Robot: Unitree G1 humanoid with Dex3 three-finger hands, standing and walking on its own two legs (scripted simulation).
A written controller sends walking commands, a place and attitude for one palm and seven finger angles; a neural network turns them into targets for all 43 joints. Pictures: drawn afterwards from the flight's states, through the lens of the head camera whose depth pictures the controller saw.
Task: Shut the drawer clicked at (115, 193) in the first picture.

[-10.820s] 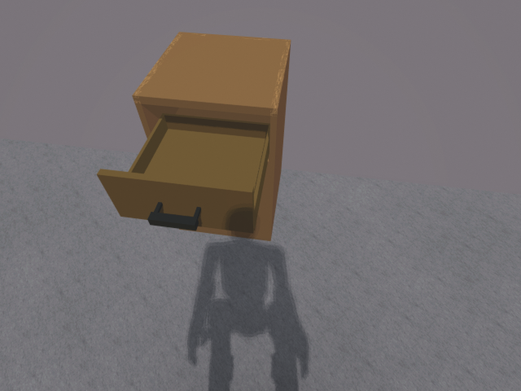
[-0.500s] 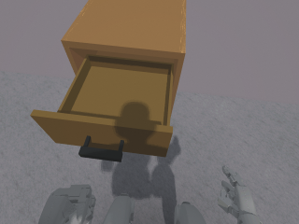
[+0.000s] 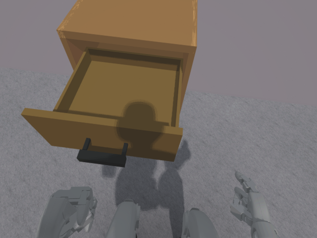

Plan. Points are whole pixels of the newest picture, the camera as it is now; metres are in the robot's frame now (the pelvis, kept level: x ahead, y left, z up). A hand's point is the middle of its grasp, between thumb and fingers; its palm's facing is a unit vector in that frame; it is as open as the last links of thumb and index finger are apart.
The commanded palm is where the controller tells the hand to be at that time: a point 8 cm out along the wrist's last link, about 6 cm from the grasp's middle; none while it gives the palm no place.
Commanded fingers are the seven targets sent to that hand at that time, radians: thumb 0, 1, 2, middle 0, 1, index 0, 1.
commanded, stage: bring the fist close to the handle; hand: left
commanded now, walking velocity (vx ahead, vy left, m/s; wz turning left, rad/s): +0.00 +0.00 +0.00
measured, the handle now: (104, 151) +0.33 +0.17 -0.02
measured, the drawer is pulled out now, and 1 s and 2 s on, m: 0.30 0.30 0.24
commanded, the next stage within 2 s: push the drawer shut in 1.02 s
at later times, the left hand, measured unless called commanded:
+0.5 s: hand (103, 200) +0.21 +0.15 -0.01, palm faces -0.09 -1.00 -0.01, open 3.3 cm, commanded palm +0.20 +0.20 -0.01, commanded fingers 0.00 0.90 0.90 -1.40 -1.60 -1.40 -1.60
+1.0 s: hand (104, 194) +0.22 +0.15 -0.03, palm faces -0.08 -1.00 -0.02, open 3.3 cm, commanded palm +0.21 +0.20 -0.02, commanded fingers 0.00 0.90 0.90 -1.40 -1.60 -1.40 -1.60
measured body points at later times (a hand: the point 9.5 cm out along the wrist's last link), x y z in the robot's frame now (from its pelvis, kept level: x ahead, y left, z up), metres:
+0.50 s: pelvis -0.01 +0.01 -0.03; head +0.11 +0.03 +0.40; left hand +0.21 +0.20 -0.01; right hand +0.21 -0.21 -0.11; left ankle +0.04 +0.12 -0.59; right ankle +0.03 -0.12 -0.59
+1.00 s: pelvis -0.01 +0.00 -0.04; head +0.13 +0.02 +0.39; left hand +0.22 +0.21 -0.02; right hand +0.21 -0.23 -0.13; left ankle +0.04 +0.12 -0.59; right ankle +0.03 -0.12 -0.59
